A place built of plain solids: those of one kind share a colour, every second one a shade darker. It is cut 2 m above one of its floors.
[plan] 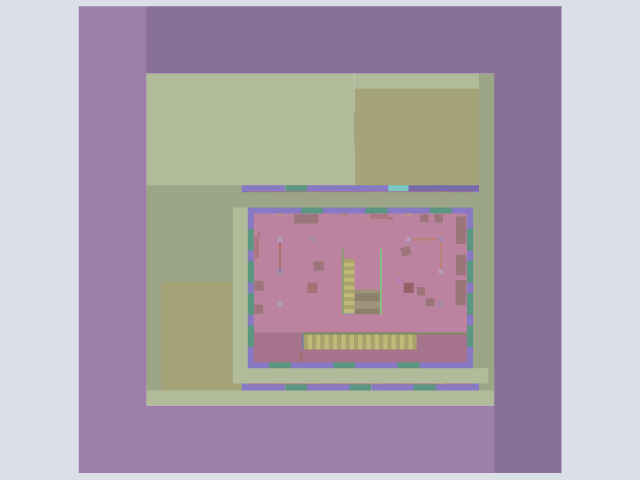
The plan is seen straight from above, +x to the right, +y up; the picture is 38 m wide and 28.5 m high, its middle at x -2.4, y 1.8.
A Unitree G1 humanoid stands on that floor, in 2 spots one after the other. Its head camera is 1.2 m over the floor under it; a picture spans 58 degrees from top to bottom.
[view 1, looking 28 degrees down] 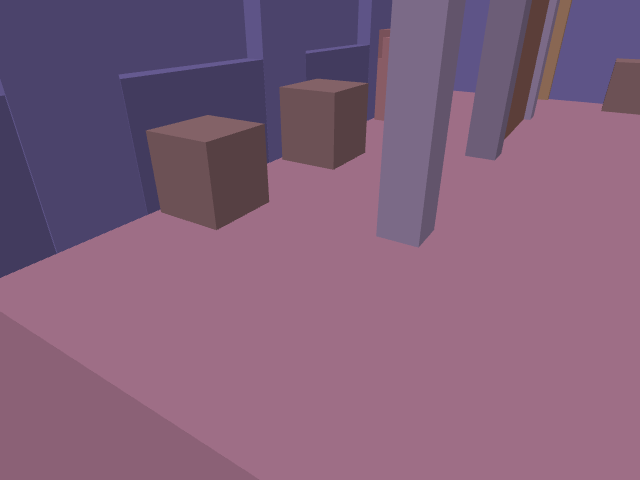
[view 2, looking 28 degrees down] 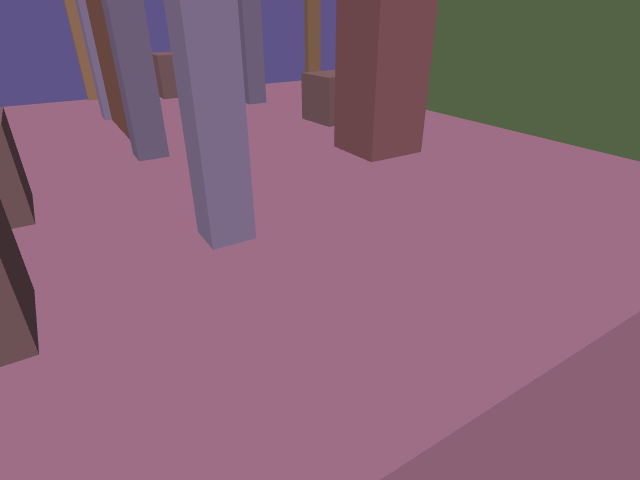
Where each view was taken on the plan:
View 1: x -3.98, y -4.26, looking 122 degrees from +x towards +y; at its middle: floor_storey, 2.55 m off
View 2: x -5.53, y -4.26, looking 58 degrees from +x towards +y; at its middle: floor_storey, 2.55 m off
